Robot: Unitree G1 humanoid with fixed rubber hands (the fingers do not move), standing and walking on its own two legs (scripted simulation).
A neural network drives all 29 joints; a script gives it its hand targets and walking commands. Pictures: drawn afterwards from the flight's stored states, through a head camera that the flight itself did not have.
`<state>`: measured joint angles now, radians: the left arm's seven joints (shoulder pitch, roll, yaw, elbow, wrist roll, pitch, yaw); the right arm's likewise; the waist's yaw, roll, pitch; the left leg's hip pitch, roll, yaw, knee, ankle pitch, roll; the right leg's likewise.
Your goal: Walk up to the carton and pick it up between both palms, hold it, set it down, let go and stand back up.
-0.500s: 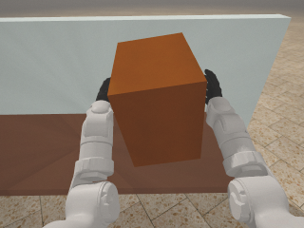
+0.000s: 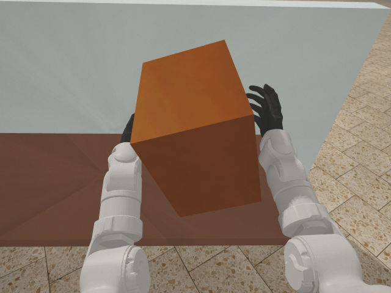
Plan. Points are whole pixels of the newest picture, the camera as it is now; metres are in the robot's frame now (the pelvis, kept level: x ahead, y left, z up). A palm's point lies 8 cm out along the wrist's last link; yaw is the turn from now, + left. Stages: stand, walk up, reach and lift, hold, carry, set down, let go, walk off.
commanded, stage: set down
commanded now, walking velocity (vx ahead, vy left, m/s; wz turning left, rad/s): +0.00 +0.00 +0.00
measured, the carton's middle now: (201, 131) +0.44 +0.00 +0.13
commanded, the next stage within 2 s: none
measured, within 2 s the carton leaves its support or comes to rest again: neither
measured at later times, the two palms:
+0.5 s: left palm (134, 149) +0.39 +0.16 +0.12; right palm (266, 139) +0.38 -0.13 +0.16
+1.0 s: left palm (137, 148) +0.41 +0.15 +0.11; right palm (263, 141) +0.39 -0.13 +0.14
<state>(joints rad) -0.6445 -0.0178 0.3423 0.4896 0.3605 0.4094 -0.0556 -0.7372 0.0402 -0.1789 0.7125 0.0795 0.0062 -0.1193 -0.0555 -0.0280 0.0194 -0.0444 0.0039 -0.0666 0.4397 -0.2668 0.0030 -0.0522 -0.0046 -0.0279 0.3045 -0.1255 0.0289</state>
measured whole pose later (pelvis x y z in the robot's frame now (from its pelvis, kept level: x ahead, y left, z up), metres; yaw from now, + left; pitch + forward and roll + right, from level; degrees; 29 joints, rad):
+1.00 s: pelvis +0.02 +0.01 +0.00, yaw +0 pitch -5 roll -2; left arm -0.69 0.03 0.32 0.78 0.31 0.18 -0.02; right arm -0.68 0.09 -0.27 0.86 -0.03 -0.18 -0.15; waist -0.06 -0.04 0.04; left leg -0.04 0.00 -0.07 0.43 -0.29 0.01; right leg -0.05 0.00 -0.03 0.29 -0.14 0.03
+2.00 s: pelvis +0.03 +0.01 +0.00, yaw +0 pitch +4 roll -2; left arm -0.77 0.08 0.36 1.05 0.30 -0.11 -0.03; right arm -0.68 0.17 -0.48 1.00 -0.21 -0.41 -0.17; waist -0.06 -0.05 0.04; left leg -0.22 0.00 -0.07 0.43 -0.28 0.01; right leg -0.22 0.00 -0.03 0.28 -0.13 0.03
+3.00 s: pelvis +0.04 +0.00 +0.00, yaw -1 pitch +17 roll -2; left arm -0.94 0.16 0.40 1.39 0.30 -0.38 -0.05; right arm -0.72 0.21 -0.66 1.13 -0.33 -0.60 -0.22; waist -0.06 -0.04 -0.06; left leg -0.48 0.00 -0.07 0.43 -0.25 0.00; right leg -0.48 -0.01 -0.03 0.29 -0.10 0.03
